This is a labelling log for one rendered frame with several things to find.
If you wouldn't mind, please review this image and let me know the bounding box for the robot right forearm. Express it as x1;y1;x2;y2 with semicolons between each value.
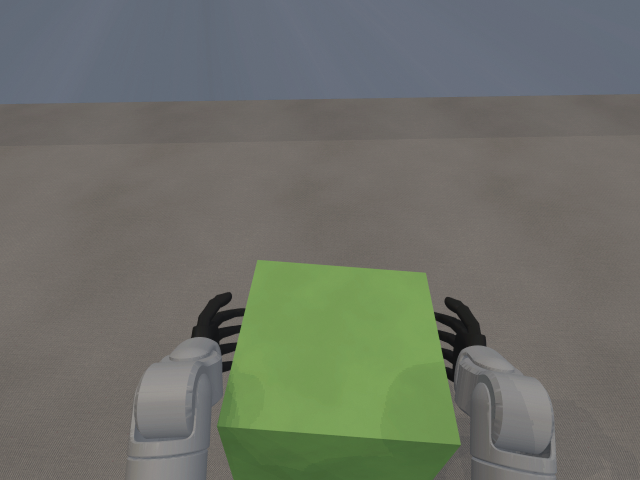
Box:
454;345;557;480

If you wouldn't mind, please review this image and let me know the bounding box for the robot left forearm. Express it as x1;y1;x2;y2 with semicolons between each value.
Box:
125;337;223;480

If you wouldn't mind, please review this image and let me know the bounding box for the left robot hand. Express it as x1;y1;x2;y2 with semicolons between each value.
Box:
191;292;246;373

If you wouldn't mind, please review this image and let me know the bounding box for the carton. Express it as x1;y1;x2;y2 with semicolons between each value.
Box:
217;260;461;480

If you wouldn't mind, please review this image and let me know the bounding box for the right robot hand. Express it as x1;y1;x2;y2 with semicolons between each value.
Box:
434;297;487;382

